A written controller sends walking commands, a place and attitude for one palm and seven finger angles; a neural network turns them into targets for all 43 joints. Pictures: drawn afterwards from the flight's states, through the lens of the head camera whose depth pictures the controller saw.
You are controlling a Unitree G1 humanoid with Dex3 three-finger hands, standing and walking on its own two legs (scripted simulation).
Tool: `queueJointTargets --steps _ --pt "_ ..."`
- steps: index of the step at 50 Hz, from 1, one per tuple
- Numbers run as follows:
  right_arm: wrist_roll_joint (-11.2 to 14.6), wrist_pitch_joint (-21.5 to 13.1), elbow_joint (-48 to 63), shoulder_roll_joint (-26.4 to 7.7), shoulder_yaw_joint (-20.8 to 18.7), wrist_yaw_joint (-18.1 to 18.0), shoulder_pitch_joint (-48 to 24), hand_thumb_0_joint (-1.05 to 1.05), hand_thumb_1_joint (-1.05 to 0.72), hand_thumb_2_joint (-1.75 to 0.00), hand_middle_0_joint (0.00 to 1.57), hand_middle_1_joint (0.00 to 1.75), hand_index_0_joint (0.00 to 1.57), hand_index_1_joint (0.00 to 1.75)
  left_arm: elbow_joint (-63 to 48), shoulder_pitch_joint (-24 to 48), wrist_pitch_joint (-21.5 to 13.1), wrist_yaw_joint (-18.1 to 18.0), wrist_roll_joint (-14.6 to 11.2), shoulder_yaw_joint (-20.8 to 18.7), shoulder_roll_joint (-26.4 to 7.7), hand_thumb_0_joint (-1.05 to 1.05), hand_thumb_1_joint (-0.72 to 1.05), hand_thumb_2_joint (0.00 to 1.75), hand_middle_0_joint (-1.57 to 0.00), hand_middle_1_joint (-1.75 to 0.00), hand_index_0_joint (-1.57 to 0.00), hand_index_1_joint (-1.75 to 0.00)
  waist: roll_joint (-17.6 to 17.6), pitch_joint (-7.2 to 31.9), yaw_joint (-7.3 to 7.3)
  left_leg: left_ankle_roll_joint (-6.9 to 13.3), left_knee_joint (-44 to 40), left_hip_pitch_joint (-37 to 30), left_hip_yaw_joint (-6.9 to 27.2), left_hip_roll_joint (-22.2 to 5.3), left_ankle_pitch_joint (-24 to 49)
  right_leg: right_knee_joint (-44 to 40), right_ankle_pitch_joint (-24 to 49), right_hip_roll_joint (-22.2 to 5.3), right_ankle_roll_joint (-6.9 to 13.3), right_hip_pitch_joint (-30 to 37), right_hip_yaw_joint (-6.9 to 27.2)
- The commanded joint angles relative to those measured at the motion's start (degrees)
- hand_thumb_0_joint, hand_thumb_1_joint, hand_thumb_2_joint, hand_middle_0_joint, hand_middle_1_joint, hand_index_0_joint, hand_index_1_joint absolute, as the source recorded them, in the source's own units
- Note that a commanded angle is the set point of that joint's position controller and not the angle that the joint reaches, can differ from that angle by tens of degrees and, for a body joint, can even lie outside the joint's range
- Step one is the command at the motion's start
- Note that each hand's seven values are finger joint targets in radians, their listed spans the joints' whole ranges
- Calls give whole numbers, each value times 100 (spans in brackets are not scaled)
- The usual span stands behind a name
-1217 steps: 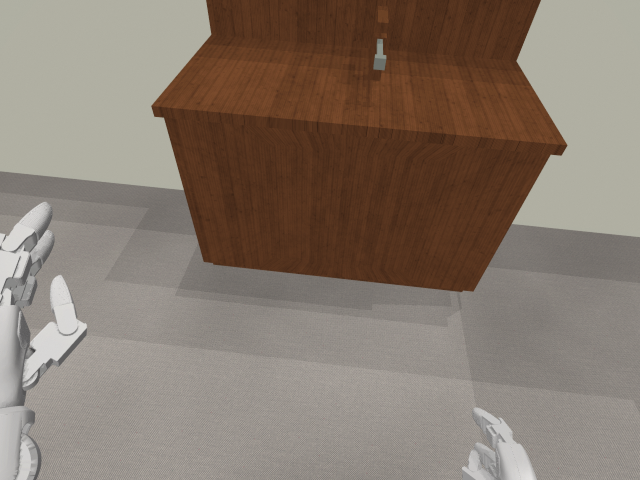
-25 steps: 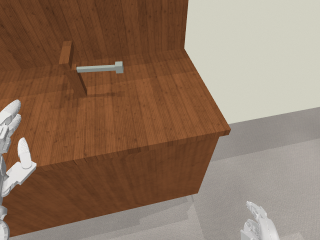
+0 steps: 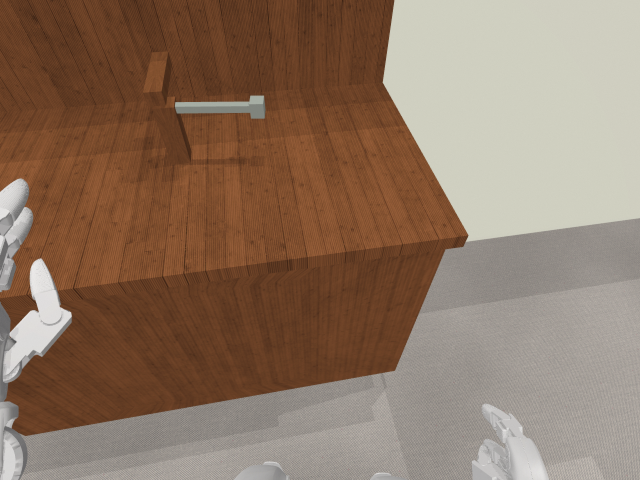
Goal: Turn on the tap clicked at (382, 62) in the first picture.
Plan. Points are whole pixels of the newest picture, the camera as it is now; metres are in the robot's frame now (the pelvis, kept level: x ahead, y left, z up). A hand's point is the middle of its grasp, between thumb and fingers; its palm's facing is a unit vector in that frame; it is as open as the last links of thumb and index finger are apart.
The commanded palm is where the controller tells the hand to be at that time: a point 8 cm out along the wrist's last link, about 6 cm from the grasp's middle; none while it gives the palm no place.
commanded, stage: step back with the hand held close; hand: left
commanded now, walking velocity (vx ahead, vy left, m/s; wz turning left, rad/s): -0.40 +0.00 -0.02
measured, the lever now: (257, 107) +0.68 +0.15 +0.10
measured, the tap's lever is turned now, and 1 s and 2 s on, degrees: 82 82 82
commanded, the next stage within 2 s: stop stepping back and stand still in 0.40 s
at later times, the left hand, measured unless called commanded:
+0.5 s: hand (98, 416) +0.14 +0.17 +0.18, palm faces +0.25 -0.88 -0.41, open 7.4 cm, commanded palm +0.08 +0.24 +0.19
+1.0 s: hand out of the picture +0.03 +0.19 +0.18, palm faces +0.39 -0.87 -0.30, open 7.4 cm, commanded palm -0.02 +0.24 +0.19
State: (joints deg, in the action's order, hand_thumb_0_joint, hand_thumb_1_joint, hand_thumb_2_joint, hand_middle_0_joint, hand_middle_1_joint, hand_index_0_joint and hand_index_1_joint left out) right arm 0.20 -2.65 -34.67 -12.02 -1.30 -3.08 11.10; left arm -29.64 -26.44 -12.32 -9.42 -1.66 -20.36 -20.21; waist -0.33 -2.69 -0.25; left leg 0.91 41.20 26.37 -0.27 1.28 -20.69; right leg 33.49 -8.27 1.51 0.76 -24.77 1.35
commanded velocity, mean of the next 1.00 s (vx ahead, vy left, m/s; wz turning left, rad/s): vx -0.09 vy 0.01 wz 0.00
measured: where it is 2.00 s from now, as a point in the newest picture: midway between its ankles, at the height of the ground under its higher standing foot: outside the picture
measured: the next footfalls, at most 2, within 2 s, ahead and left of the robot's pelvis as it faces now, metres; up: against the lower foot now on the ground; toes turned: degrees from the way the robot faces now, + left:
right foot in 0.34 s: -0.12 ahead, -0.14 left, +0.00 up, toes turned -3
left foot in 0.64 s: -0.12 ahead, +0.10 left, +0.00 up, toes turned -3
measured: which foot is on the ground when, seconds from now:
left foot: down 0.00-0.36, up 0.38-0.62, down 0.64-1.00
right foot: down 0.00-0.10, up 0.12-0.32, down 0.34-1.00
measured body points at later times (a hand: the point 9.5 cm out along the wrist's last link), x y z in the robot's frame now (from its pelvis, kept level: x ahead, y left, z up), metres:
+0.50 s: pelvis -0.10 -0.03 +0.02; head -0.06 -0.04 +0.47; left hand +0.12 +0.22 +0.20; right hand +0.07 -0.26 -0.07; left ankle -0.07 +0.10 -0.67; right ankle -0.10 -0.13 -0.72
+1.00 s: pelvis -0.19 -0.03 +0.01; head -0.22 -0.03 +0.46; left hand +0.00 +0.24 +0.20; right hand -0.06 -0.28 -0.08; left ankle -0.18 +0.09 -0.71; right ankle -0.11 -0.12 -0.72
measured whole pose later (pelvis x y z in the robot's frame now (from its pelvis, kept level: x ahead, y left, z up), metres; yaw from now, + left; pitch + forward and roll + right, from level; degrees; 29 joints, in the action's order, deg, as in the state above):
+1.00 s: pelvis -0.19 -0.03 +0.01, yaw -2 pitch -4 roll +1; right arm 0.2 -4.0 -39.4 -11.3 -0.1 -3.9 14.1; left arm -24.4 -22.9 -7.4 -9.6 -1.8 -16.9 -18.4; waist 1.1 0.9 -0.7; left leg 1.9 41.4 16.1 -1.6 -0.4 -25.4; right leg 32.1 -10.1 1.0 3.5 -18.6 -1.0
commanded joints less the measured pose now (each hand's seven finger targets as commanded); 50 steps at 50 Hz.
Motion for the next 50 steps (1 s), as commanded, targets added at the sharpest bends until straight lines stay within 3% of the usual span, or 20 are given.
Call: queueJointTargets --steps 1,3,5,6,7,9,12,16,17,18,19,20,24,30,33,36,41,45,48,50 --pt "-6 -206 884 -520 -180 52 -329 0 -90 -90 20 30 20 30 -1228 132 -207 -111 -48 -548 -1143 0 90 90 -20 -30 -20 -30 1018 1060 -88 -24 191 -859 299 -249 -135 -1452 -37 -1770 697 83 1553" --pt "-32 -191 917 -681 -192 -12 -453 0 -90 -90 20 30 20 30 -1539 109 -255 -152 -38 -787 -1393 0 90 90 -20 -30 -20 -30 80 895 -53 157 -1311 -766 704 -553 21 -736 -409 -1140 351 61 1057" --pt "-83 -281 958 -776 -209 -119 -481 0 -90 -90 20 30 20 30 -1742 115 -373 -193 31 -822 -1214 0 90 90 -20 -30 -20 -30 -1617 976 -19 665 -2421 -3 1875 -1710 351 1179 -538 -38 -169 545 96" --pt "-102 -389 900 -599 -242 -133 -404 0 -90 -90 20 30 20 30 -1660 181 -372 -215 43 -923 -1272 0 90 90 -20 -30 -20 -30 -1745 1207 -11 826 -2656 -4 1929 -2037 692 2156 -1392 94 -207 543 159" --pt "-124 -496 825 -630 -314 -104 -338 0 -90 -90 20 30 20 30 -1690 152 -409 -194 45 -1004 -1274 0 90 90 -20 -30 -20 -30 -1673 1333 5 933 -3007 437 1968 -2265 -369 3132 -1600 174 -217 895 322" --pt "-163 -578 725 -600 -348 -92 -226 0 -90 -90 20 30 20 30 -1692 197 -326 -187 -41 -928 -1163 0 90 90 -20 -30 -20 -30 -1205 993 -14 933 -2506 -272 1712 -2052 971 2969 -1783 71 -157 8 422" --pt "-65 -677 583 -591 -299 -40 -298 0 -90 -90 20 30 20 30 -1324 41 -157 -125 -167 -518 -794 0 90 90 -20 -30 -20 -30 -1104 1236 96 566 -2031 -1675 1030 -1724 2522 1172 -1965 -37 -160 -76 135" --pt "-80 -663 498 -640 -172 -27 -501 0 -90 -90 20 30 20 30 -1138 539 30 -28 -84 -69 -602 0 90 90 -20 -30 -20 -30 -1019 1045 129 229 -1733 -1572 774 -1412 1681 -1253 -409 -27 -182 733 25" --pt "-68 -635 527 -603 -158 -35 -582 0 -90 -90 20 30 20 30 -1157 688 15 -6 -47 -103 -733 0 90 90 -20 -30 -20 -30 -344 918 145 26 -1188 -1424 414 -1064 1110 -1877 394 -330 -78 677 206" --pt "-88 -550 579 -468 -152 -49 -590 0 -90 -90 20 30 20 30 -1259 732 -4 -29 32 -381 -1212 0 90 90 -20 -30 -20 -30 788 1016 71 -218 -431 -878 -205 -531 364 -1831 1839 -1225 239 862 1140" --pt "-33 -544 707 -358 -95 -79 -793 0 -90 -90 20 30 20 30 -1300 918 -54 -26 -69 -388 -1289 0 90 90 -20 -30 -20 -30 1378 858 149 -302 539 -269 -278 -157 -433 -1841 2694 -1871 524 785 1650" --pt "27 -534 679 -463 -258 -80 -698 0 -90 -90 20 30 20 30 -1167 659 -52 -6 -55 -377 -1186 0 90 90 -20 -30 -20 -30 1675 1080 214 -260 1409 45 62 -33 -640 -1556 3534 -1880 562 1139 1460" --pt "-8 -245 891 -236 -49 -100 -768 0 -90 -90 20 30 20 30 -1029 -462 -46 52 -68 -826 -1290 0 90 90 -20 -30 -20 -30 729 1324 143 -309 926 257 50 -226 -343 -864 4133 -1597 660 1854 997" --pt "110 -168 1080 -607 -188 -161 -297 0 -90 -90 20 30 20 30 -1128 -459 17 -93 -184 -776 -1144 0 90 90 -20 -30 -20 -30 394 1529 -98 -18 -1647 -1415 18 -268 1017 -734 1636 -1205 331 1689 1010" --pt "214 -303 1233 -895 -288 -201 -313 0 -90 -90 20 30 20 30 -1530 -429 30 -110 -224 -692 -1187 0 90 90 -20 -30 -20 -30 -988 1321 33 445 -2181 -2046 1203 -1350 1823 -160 -659 -247 -127 746 326" --pt "77 -487 1021 -734 -185 -210 -256 0 -90 -90 20 30 20 30 -1668 -128 38 -149 -128 -677 -1191 0 90 90 -20 -30 -20 -30 -1540 892 -68 459 -2385 -1708 1153 -1275 2152 399 -1209 -167 -170 458 -128" --pt "52 -589 673 -861 -214 -194 -361 0 -90 -90 20 30 20 30 -718 632 86 -163 27 -259 -821 0 90 90 -20 -30 -20 -30 -583 155 -83 378 -2187 -180 737 -815 -1621 -806 -1204 -113 -48 1511 -12" --pt "-14 -479 523 -677 -211 -168 -408 0 -90 -90 20 30 20 30 -513 1015 178 -109 61 -168 -945 0 90 90 -20 -30 -20 -30 1228 73 -112 100 655 -430 -172 -89 -756 -2438 -3814 -1552 836 334 2414" --pt "-28 -468 527 -616 -133 -104 -426 0 -90 -90 20 30 20 30 -732 1224 130 -90 14 -365 -1163 0 90 90 -20 -30 -20 -30 673 429 -173 134 102 -1094 -25 -370 -521 -1845 -2815 -1604 877 189 1756" --pt "-86 -373 507 -590 -6 -151 -394 0 -90 -90 20 30 20 30 -656 784 130 -119 -23 -329 -1002 0 90 90 -20 -30 -20 -30 -361 277 -203 278 -1489 -1797 428 -460 -1332 -732 -3257 -741 433 -730 727"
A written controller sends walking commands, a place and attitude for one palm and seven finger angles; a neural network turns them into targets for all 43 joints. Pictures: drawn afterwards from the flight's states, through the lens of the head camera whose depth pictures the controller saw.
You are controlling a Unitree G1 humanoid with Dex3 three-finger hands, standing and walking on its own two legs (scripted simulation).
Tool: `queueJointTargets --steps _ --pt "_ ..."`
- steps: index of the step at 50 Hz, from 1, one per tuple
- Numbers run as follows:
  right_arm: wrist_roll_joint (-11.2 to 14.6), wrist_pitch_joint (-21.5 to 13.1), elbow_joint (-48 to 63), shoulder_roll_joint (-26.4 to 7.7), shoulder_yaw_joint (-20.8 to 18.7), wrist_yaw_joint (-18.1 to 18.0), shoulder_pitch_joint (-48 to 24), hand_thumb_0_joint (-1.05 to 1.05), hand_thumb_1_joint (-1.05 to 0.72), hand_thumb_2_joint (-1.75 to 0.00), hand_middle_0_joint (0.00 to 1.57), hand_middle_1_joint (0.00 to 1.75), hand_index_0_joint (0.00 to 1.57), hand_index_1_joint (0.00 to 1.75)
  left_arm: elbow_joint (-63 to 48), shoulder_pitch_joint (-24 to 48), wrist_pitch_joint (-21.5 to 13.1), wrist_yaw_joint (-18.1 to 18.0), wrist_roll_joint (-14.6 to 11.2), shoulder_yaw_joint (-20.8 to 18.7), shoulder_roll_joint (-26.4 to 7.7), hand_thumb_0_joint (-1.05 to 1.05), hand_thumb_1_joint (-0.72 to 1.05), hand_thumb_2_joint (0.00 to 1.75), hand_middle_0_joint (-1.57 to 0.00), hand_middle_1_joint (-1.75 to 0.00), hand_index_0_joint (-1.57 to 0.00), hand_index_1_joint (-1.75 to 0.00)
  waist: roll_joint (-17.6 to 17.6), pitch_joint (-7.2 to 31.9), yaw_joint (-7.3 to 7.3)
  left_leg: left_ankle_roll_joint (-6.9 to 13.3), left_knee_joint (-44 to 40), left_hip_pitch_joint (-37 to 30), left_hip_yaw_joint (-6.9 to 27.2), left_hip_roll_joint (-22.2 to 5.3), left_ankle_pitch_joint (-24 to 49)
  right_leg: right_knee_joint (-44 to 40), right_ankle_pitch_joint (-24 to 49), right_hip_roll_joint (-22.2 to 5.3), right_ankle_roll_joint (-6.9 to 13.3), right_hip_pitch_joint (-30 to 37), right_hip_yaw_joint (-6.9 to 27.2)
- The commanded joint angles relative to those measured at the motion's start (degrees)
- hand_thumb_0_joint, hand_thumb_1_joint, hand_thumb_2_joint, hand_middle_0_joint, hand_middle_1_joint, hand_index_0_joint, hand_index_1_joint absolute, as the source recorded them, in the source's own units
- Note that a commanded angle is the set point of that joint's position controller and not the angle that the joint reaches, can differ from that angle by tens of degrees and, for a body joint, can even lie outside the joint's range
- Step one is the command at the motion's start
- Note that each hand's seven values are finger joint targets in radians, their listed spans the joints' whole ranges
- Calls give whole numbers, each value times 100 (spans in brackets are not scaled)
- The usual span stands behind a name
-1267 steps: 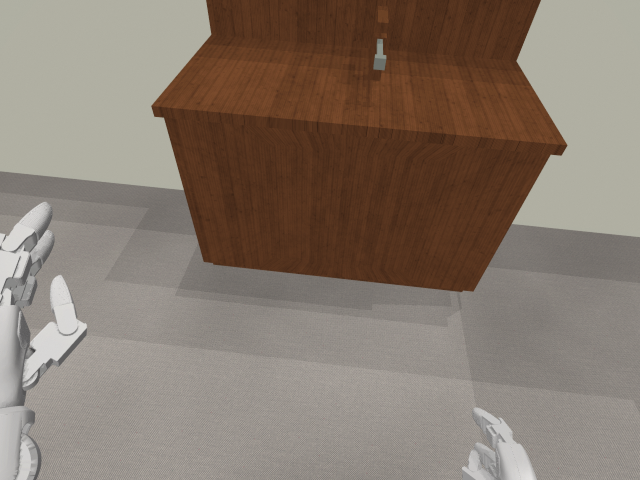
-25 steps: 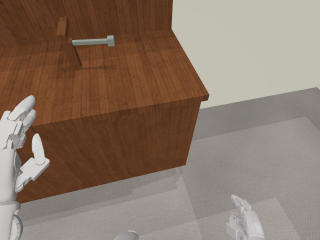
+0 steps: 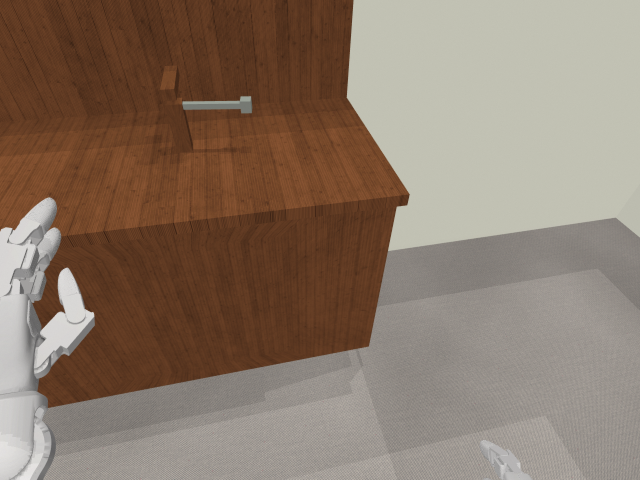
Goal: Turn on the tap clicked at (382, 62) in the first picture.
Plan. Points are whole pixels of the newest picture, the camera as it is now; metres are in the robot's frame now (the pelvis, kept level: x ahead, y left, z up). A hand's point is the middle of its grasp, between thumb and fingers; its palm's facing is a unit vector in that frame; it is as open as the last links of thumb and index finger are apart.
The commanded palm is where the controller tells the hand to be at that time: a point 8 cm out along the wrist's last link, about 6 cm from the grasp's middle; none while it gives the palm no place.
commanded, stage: stop stepping back and stand still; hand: left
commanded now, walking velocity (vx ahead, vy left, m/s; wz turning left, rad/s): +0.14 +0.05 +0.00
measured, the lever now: (246, 104) +0.86 +0.21 +0.10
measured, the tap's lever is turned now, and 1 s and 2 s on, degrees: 82 82 82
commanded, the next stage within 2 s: stand and check the lever's angle in 0.44 s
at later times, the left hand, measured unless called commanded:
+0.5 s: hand (103, 341) +0.19 +0.21 +0.18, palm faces +0.39 -0.83 -0.40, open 7.4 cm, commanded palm +0.14 +0.26 +0.19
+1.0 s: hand (62, 313) +0.22 +0.26 +0.18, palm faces +0.40 -0.84 -0.36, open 7.4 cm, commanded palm +0.16 +0.30 +0.19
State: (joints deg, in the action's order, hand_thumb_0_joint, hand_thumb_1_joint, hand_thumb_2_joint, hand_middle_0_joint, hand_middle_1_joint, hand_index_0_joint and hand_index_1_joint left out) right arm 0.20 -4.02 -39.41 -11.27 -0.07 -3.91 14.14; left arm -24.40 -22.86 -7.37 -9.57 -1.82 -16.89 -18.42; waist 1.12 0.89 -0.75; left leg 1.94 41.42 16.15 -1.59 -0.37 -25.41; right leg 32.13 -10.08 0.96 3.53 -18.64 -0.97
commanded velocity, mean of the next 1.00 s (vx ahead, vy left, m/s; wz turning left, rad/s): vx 0.02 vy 0.04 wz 0.00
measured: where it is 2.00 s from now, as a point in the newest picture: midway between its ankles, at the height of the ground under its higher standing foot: outside the picture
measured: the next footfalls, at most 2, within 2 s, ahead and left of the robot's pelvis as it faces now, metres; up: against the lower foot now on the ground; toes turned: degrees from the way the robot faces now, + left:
left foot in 0.50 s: +0.05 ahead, +0.12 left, +0.00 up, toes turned +3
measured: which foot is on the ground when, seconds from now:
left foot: down 0.00-0.22, up 0.24-0.48, down 0.50-1.00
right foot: down 0.00-1.00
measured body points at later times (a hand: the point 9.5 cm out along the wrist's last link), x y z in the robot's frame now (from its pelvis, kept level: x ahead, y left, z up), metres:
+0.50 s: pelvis -0.02 -0.03 +0.01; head -0.01 -0.04 +0.46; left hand +0.17 +0.25 +0.20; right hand +0.14 -0.29 -0.08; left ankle +0.01 +0.11 -0.73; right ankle +0.03 -0.11 -0.73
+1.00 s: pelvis +0.00 +0.02 +0.01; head +0.01 +0.02 +0.46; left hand +0.19 +0.30 +0.20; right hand +0.18 -0.20 -0.07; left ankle +0.01 +0.11 -0.73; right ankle +0.03 -0.11 -0.73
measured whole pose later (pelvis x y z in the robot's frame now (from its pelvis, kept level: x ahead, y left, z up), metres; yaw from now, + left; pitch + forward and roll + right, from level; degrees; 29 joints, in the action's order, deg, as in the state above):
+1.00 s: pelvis +0.00 +0.02 +0.01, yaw +0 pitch -2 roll -1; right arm 0.0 -6.1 -35.1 -9.7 1.1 -3.7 10.9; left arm -27.9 -25.9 -8.8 -9.1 -2.9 -19.1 -20.3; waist 0.4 -2.6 0.3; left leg 1.5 26.5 11.1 -3.2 -0.3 -13.8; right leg 24.2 -10.4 0.2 -0.1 -12.3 -0.8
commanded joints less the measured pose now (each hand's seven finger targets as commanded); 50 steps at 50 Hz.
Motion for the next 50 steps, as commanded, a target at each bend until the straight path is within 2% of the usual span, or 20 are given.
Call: queueJointTargets --steps 1,2,3,4,6,8,9,10,11,12,13,16,18,22,24,26,28,32,43,50 --pt "-94 -237 1044 -832 -151 -91 -702 0 -90 -90 20 30 20 30 -1372 356 -367 -129 -31 -686 -1096 0 90 90 -20 -30 -20 -30 -1665 -328 -129 475 -2744 -417 1968 -1001 -2306 697 -2645 44 -125 -1525 386" --pt "-41 -287 1093 -783 -131 -88 -731 0 -90 -90 20 30 20 30 -1434 402 -330 -168 38 -773 -1161 0 90 90 -20 -30 -20 -30 -2245 -486 -147 940 -3647 533 2981 -1882 -3264 2539 -1779 365 -326 -1130 -60" --pt "-45 -314 1269 -670 -262 -104 -785 0 -90 -90 20 30 20 30 -1480 510 -356 -143 90 -983 -1397 0 90 90 -20 -30 -20 -30 -1635 -273 -21 1025 -3441 760 2723 -1931 -2183 3276 -1558 75 -328 -860 176" --pt "-62 -330 1045 -622 -227 -47 -673 0 -90 -90 20 30 20 30 -1550 600 -398 -124 87 -1095 -1476 0 90 90 -20 -30 -20 -30 -1308 -289 -49 1014 -3344 746 2527 -1756 -2083 3361 -1474 -37 -346 -938 288" --pt "-22 -405 985 -667 -212 19 -761 0 -90 -90 20 30 20 30 -1152 125 -349 -83 4 -883 -1138 0 90 90 -20 -30 -20 -30 -975 -331 66 683 -2957 800 1559 -1420 -1317 1704 -1552 -221 -334 -242 110" --pt "4 -399 1023 -677 -178 -32 -814 0 -90 -90 20 30 20 30 -871 -115 -260 -77 -42 -747 -998 0 90 90 -20 -30 -20 -30 -1172 -245 99 367 -2479 1059 833 -1011 -1368 331 -1578 68 -320 897 -351" --pt "-17 -385 1088 -712 -207 -46 -835 0 -90 -90 20 30 20 30 -833 -65 -260 -50 1 -725 -1018 0 90 90 -20 -30 -20 -30 -899 -334 153 218 -1764 1363 601 -776 -1219 -640 -1454 -3 -258 1264 -133" --pt "-17 -358 1079 -663 -251 -33 -790 0 -90 -90 20 30 20 30 -744 -31 -263 -6 46 -696 -1063 0 90 90 -20 -30 -20 -30 419 -460 143 51 -179 1665 66 -207 -703 -1571 -1850 -614 7 1187 1106" --pt "32 -360 1118 -674 -312 11 -856 0 -90 -90 20 30 20 30 -899 145 -244 41 24 -706 -1195 0 90 90 -20 -30 -20 -30 1784 -356 120 -86 1436 1866 21 147 -328 -2571 -2330 -1884 360 762 3375" --pt "-6 -436 1076 -705 -265 32 -860 0 -90 -90 20 30 20 30 -1231 647 -368 93 -22 -691 -1248 0 90 90 -20 -30 -20 -30 1177 -420 13 -174 2059 1831 305 22 222 -2528 -1200 -2009 384 650 3206" --pt "-2 -502 990 -614 -241 97 -854 0 -90 -90 20 30 20 30 -1405 963 -482 99 57 -688 -1242 0 90 90 -20 -30 -20 -30 530 -23 -71 -223 2029 1621 427 -111 433 -2225 -700 -2010 429 809 2919" --pt "64 -498 995 -656 -311 65 -630 0 -90 -90 20 30 20 30 -1189 340 -527 67 -21 -849 -1301 0 90 90 -20 -30 -20 -30 489 75 -21 -226 1071 801 284 -210 617 -1787 -427 -1620 375 513 1748" --pt "54 -476 1090 -630 -275 7 -791 0 -90 -90 20 30 20 30 -1302 276 -593 11 -42 -985 -1394 0 90 90 -20 -30 -20 -30 459 103 31 -175 120 321 35 -169 626 -1716 -607 -1525 304 431 1303" --pt "10 -485 1212 -638 -308 -24 -688 0 -90 -90 20 30 20 30 -1457 -16 -594 -71 -91 -988 -1287 0 90 90 -20 -30 -20 -30 187 164 77 -31 -1438 -642 -123 9 808 -1601 -1281 -1258 80 293 1238" --pt "24 -486 1297 -750 -351 -33 -688 0 -90 -90 20 30 20 30 -1478 -140 -608 -73 -117 -961 -1206 0 90 90 -20 -30 -20 -30 -384 180 105 143 -1967 -577 460 -404 755 -1188 -1077 -819 -136 451 1019" --pt "72 -473 1354 -899 -416 -13 -715 0 -90 -90 20 30 20 30 -1458 -175 -583 -66 -113 -950 -1153 0 90 90 -20 -30 -20 -30 -413 281 136 196 -1865 -465 773 -636 1258 -960 -317 -494 -292 705 844" --pt "112 -449 1289 -808 -408 -25 -633 0 -90 -90 20 30 20 30 -1294 -326 -547 -40 -118 -1071 -1271 0 90 90 -20 -30 -20 -30 -365 241 78 63 -1763 -215 501 -423 765 -1259 -756 -622 -272 706 973" --pt "72 -481 1280 -787 -347 -16 -738 0 -90 -90 20 30 20 30 -1196 -76 -490 -12 -79 -770 -1029 0 90 90 -20 -30 -20 -30 -6 56 54 -6 -1571 -280 333 -320 1074 -1466 -532 -641 -201 586 1017" --pt "-32 -526 1340 -757 -245 -66 -906 0 -90 -90 20 30 20 30 -1656 219 -507 -74 -46 -873 -1210 0 90 90 -20 -30 -20 -30 -721 456 139 -2 -2214 -399 588 -536 1650 -898 516 -280 -272 1153 412" --pt "-23 -458 1317 -724 -216 -20 -868 0 -90 -90 20 30 20 30 -1421 -117 -485 -24 -92 -759 -980 0 90 90 -20 -30 -20 -30 -533 431 109 -114 -2217 -340 474 -562 1904 -899 783 -231 -306 1191 319"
